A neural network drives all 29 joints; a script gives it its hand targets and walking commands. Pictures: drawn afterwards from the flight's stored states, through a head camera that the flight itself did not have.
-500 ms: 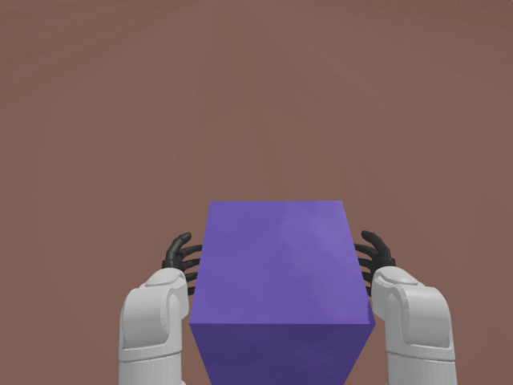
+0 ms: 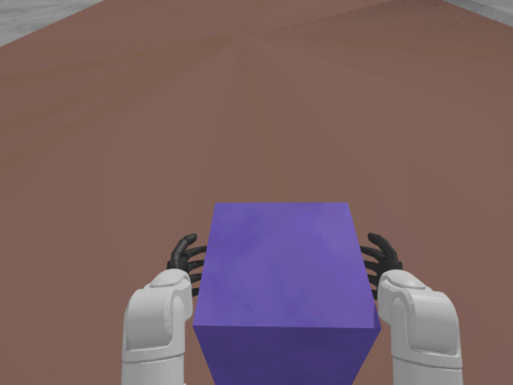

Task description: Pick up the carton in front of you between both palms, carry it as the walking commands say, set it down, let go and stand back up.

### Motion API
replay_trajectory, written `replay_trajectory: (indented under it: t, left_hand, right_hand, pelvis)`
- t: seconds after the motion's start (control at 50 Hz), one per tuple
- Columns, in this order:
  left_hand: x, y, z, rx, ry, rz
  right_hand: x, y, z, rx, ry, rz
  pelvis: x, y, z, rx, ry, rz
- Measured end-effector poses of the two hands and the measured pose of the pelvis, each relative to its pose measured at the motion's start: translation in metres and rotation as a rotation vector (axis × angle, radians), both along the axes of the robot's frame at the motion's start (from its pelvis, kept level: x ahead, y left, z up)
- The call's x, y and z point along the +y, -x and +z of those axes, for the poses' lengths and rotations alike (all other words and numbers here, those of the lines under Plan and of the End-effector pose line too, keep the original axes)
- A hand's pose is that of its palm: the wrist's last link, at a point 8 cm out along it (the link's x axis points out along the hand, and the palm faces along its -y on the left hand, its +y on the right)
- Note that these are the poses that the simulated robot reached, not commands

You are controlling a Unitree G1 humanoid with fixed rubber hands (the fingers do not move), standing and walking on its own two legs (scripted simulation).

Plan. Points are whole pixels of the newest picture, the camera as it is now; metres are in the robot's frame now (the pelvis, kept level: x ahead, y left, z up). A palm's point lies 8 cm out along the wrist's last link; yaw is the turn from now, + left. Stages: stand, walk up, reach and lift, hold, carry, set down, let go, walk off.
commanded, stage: carry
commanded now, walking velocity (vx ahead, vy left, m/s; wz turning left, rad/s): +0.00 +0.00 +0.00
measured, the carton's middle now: (281, 300) +0.27 +0.00 +0.02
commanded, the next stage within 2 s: hold in 1.56 s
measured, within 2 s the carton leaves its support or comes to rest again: neither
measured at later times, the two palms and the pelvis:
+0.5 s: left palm (176, 299) +0.24 +0.15 +0.08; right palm (387, 297) +0.24 -0.15 +0.08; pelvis -0.01 +0.00 +0.00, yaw +0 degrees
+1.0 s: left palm (175, 320) +0.23 +0.16 +0.04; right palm (377, 317) +0.24 -0.14 +0.04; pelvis -0.04 +0.00 +0.00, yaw +1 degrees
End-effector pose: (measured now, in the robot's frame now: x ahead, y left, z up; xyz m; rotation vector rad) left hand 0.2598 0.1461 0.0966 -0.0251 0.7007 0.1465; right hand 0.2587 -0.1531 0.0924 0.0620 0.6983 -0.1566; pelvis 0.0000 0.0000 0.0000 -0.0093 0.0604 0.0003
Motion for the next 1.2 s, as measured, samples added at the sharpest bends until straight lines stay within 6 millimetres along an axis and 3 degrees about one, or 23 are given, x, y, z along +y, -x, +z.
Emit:
replay_trajectory:
  t: [0.22, 0.38, 0.56, 0.8, 1.02, 1.2]
  left_hand:
    - [0.002, -0.004, -0.006, -0.001, 0.012, 0.02]
    - [0.002, 0.006, -0.007, 0.004, 0.009, 0.013]
    - [0.004, 0.024, -0.02, 0.026, -0.004, 0.0]
    - [0.009, 0.035, -0.037, 0.009, -0.03, -0.015]
    - [0.011, 0.027, -0.057, -0.01, -0.059, -0.039]
    - [0.013, 0.019, -0.054, -0.062, -0.058, -0.035]
  right_hand:
    - [0.002, -0.01, -0.002, 0.0, 0.011, 0.019]
    - [0.003, 0.001, -0.003, 0.004, 0.014, 0.018]
    - [0.004, 0.02, -0.016, 0.026, 0.029, 0.029]
    - [0.009, 0.029, -0.033, 0.008, 0.057, 0.058]
    - [0.012, 0.022, -0.053, -0.011, 0.085, 0.08]
    - [0.013, 0.013, -0.05, -0.063, 0.082, 0.075]
  pelvis:
    - [-0.003, -0.005, -0.003, -0.001, -0.004, 0.006]
    - [-0.002, 0.002, -0.002, -0.013, -0.005, 0.006]
    - [0.0, 0.016, 0.0, -0.027, -0.007, 0.007]
    - [0.003, 0.033, 0.002, -0.028, -0.01, 0.009]
    - [0.005, 0.045, 0.002, -0.029, -0.012, 0.011]
    - [0.006, 0.047, 0.001, -0.026, -0.012, 0.013]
